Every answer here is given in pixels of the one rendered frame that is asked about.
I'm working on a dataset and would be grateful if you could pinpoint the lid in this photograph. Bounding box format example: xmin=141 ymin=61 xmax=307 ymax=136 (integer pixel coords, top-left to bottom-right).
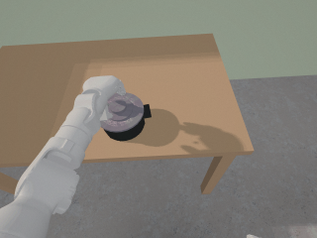
xmin=100 ymin=92 xmax=145 ymax=133

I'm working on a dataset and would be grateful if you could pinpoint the table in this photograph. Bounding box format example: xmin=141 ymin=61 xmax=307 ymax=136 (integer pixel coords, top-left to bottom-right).
xmin=0 ymin=33 xmax=254 ymax=194

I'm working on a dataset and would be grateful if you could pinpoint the robot left upper arm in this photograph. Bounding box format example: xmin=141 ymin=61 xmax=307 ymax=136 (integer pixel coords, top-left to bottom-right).
xmin=0 ymin=158 xmax=80 ymax=238

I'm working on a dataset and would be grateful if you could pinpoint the robot left forearm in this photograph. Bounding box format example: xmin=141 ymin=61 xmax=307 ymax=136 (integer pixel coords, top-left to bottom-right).
xmin=14 ymin=87 xmax=108 ymax=199

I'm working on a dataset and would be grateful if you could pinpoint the knob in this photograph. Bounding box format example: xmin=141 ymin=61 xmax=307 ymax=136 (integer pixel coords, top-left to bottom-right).
xmin=109 ymin=98 xmax=127 ymax=115

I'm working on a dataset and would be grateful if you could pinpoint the pot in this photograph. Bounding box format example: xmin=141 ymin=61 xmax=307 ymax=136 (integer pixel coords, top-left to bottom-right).
xmin=104 ymin=104 xmax=152 ymax=142

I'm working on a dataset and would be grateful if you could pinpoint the left robot hand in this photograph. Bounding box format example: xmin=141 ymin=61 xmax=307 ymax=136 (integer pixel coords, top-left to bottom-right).
xmin=82 ymin=75 xmax=126 ymax=121

